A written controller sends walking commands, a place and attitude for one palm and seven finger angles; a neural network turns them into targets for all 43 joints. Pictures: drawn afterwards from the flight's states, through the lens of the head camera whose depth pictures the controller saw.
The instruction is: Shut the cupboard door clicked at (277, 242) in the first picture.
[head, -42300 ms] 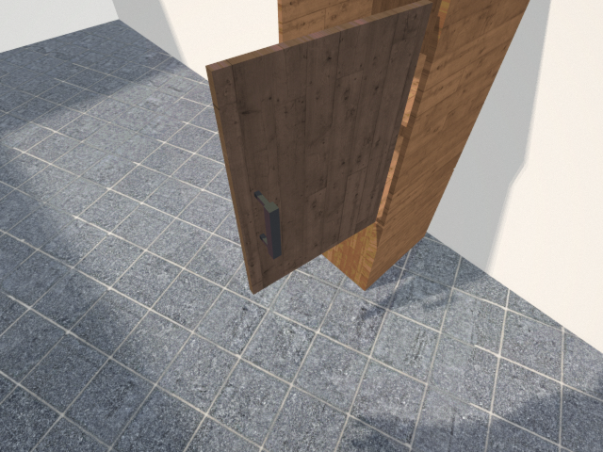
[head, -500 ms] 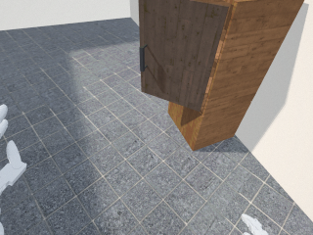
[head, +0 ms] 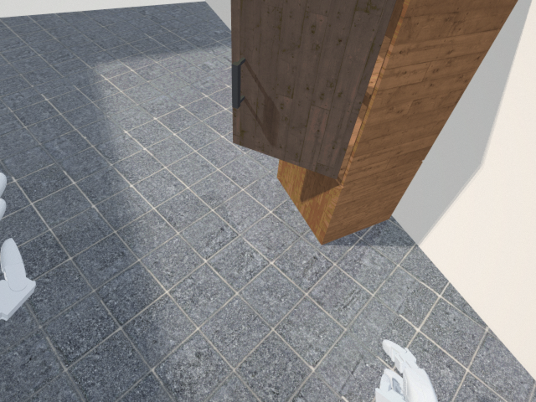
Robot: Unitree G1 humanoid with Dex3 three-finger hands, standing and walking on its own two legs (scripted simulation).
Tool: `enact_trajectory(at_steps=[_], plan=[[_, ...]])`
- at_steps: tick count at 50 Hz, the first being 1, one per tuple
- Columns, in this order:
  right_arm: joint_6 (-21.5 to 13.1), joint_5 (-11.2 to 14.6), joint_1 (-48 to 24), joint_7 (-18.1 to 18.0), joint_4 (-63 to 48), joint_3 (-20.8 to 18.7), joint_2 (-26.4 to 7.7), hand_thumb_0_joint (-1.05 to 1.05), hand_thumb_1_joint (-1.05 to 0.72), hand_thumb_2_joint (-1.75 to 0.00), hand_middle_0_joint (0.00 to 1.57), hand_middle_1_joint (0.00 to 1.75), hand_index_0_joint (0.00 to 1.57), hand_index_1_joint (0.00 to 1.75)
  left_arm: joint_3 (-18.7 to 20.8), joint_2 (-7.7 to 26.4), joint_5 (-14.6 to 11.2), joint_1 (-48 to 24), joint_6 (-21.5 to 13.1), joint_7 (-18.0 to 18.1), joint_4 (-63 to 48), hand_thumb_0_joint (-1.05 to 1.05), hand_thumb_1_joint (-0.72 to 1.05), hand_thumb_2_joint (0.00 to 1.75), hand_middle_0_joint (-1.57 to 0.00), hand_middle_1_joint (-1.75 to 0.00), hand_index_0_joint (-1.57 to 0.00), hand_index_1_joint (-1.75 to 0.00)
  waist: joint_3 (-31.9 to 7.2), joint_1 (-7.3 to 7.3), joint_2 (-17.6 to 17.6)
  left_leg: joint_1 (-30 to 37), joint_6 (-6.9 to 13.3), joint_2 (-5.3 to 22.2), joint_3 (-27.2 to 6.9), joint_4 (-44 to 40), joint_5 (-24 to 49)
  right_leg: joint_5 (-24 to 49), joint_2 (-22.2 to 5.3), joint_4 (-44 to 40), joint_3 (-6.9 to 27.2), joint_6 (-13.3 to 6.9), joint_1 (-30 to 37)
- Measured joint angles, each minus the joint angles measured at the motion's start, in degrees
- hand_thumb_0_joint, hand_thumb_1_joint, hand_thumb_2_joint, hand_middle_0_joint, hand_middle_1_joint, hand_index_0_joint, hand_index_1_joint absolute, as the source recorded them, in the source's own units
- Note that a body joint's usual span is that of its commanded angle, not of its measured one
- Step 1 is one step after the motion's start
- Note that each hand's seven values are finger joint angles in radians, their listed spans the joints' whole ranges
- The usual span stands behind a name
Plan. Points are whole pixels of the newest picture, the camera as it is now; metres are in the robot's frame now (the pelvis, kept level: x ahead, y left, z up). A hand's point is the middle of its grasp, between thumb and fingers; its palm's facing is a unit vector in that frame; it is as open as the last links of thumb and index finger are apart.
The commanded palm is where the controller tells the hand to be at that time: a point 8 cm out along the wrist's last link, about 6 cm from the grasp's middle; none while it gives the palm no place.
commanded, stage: stop stepping back and stand still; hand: left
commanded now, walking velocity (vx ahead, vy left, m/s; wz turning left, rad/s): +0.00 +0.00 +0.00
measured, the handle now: (239, 83) +1.01 +0.14 -0.07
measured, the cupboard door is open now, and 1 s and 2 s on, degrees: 41 41 41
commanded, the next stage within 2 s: let the arm hang, fingers relaxed in 0.02 s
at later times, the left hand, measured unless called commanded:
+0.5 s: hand out of the picture -0.01 +0.17 -0.18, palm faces +0.02 -0.98 -0.18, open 7.0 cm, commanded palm none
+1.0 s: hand out of the picture +0.00 +0.20 -0.16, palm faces +0.01 -0.96 -0.28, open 7.4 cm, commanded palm none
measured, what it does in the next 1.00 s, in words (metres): stands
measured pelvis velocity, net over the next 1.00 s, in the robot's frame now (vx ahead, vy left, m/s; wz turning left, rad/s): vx -0.03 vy -0.01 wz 0.00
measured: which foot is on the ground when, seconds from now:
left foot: down 0.00-1.00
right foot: down 0.00-1.00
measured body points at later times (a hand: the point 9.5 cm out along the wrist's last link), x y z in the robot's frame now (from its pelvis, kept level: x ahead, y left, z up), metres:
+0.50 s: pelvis -0.04 -0.02 +0.00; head -0.03 +0.01 +0.44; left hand -0.01 +0.22 -0.16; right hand -0.01 -0.28 -0.13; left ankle +0.01 +0.10 -0.74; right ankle -0.03 -0.14 -0.74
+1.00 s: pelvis -0.03 -0.01 +0.00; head -0.03 -0.02 +0.45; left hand +0.00 +0.25 -0.14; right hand +0.00 -0.27 -0.15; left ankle +0.01 +0.10 -0.74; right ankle -0.03 -0.14 -0.74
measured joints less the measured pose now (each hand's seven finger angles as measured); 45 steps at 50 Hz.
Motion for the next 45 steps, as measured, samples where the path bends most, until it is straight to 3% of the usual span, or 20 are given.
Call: enact_trajectory(at_steps=[6,7,8,10,14,19,21,25,33,45], plan=[[0.0,0.1,0.6,-0.4,0.4,-0.5,-1.0,0.01,-0.90,-0.89,0.20,0.30,0.21,0.30,-0.6,-1.1,0.2,-1.0,0.1,0.2,0.2,0.02,0.89,0.90,-0.22,-0.30,-0.21,-0.31,-0.3,0.17,0.4,0.2,-0.1,0.0,-0.4,-0.5,0.8,0.6,0.0,-0.4,-0.4,-0.1,0.3],[-1.4,0.1,0.5,0.6,1.6,-1.0,-1.8,0.01,-0.90,-0.89,0.20,0.30,0.21,0.30,-2.1,-1.0,1.0,-2.6,-0.9,-0.6,3.2,0.02,0.89,0.90,-0.21,-0.30,-0.21,-0.31,-0.7,0.36,1.0,-0.6,0.0,0.0,-0.7,0.0,0.9,0.7,0.0,0.3,-0.9,-0.2,-0.4],[-2.1,0.0,0.1,1.8,3.1,-1.4,-3.1,0.01,-0.90,-0.89,0.20,0.30,0.21,0.30,-4.7,-0.8,1.9,-5.3,-0.4,-2.1,8.4,0.01,0.89,0.90,-0.21,-0.30,-0.20,-0.31,-1.1,0.85,1.9,-1.5,0.1,-0.2,-0.9,0.9,0.8,0.4,-0.3,1.3,-1.1,-0.2,-1.2],[-1.3,-0.4,-1.6,3.5,6.0,-2.0,-5.9,0.01,-0.90,-0.89,0.20,0.30,0.21,0.30,-10.4,-1.9,2.8,-10.7,4.0,-5.0,21.7,0.01,0.90,0.90,-0.21,-0.30,-0.20,-0.30,-1.8,1.39,4.1,-2.9,0.4,-0.7,-0.7,2.6,0.5,-0.5,-0.8,3.6,-1.0,0.1,-2.9],[1.5,-1.3,-4.2,4.2,9.6,-2.6,-8.9,0.01,-0.90,-0.89,0.20,0.30,0.21,0.30,-19.6,-6.5,4.0,-16.3,11.1,-8.5,48.6,0.01,0.90,0.90,-0.20,-0.30,-0.19,-0.30,-1.4,-0.19,6.8,-3.7,0.9,-1.2,0.2,3.9,0.5,-1.4,-1.5,7.0,-0.1,0.4,-5.0],[4.0,-2.2,-1.6,4.1,12.9,-2.2,-7.7,0.01,-0.91,-0.89,0.20,0.30,0.20,0.30,-25.4,-12.1,4.2,-16.0,13.2,-9.6,68.2,0.01,0.91,0.90,-0.20,-0.30,-0.20,-0.30,0.9,-1.65,2.8,-2.3,0.4,-1.5,0.4,2.6,1.7,-1.6,-1.7,8.3,0.1,-0.2,-4.7],[4.9,-2.3,0.4,4.0,15.0,-1.9,-6.6,0.01,-0.91,-0.89,0.20,0.30,0.20,0.30,-25.2,-13.6,3.8,-15.3,13.3,-8.8,73.2,0.01,0.93,0.90,-0.21,-0.30,-0.20,-0.30,1.6,-1.52,0.8,-1.9,0.0,-1.2,-0.1,2.0,2.3,-1.2,-1.3,7.6,-0.3,-0.5,-4.2],[6.2,-2.5,4.2,3.7,19.6,-1.8,-4.5,0.01,-0.91,-0.89,0.20,0.30,0.20,0.30,-23.7,-12.0,3.9,-14.8,12.5,-8.4,79.8,-0.01,0.98,0.90,-0.21,-0.30,-0.21,-0.30,2.5,-0.48,-1.0,-1.7,-0.6,-0.3,-1.4,0.6,3.4,0.5,-0.3,4.7,-1.6,-1.4,-3.0],[6.0,-2.0,7.0,2.7,24.9,-3.1,-4.0,0.01,-0.91,-0.89,0.20,0.30,0.20,0.30,-23.2,-10.8,3.9,-13.1,11.4,-8.9,89.0,0.00,0.94,0.90,-0.21,-0.30,-0.20,-0.30,3.0,0.01,1.9,-0.3,-0.7,0.3,-1.4,-1.8,4.6,2.8,0.4,0.6,-1.6,-1.6,-1.0],[4.6,-1.8,3.3,2.6,26.8,-3.3,-4.0,0.01,-0.91,-0.89,0.20,0.30,0.20,0.30,-22.8,-10.0,3.9,-17.1,10.3,-8.4,92.4,0.01,0.91,0.90,-0.20,-0.30,-0.20,-0.30,1.3,-0.01,3.5,2.5,-0.5,-0.1,0.1,-4.7,5.3,3.1,0.0,-0.8,-0.2,-1.2,0.7]])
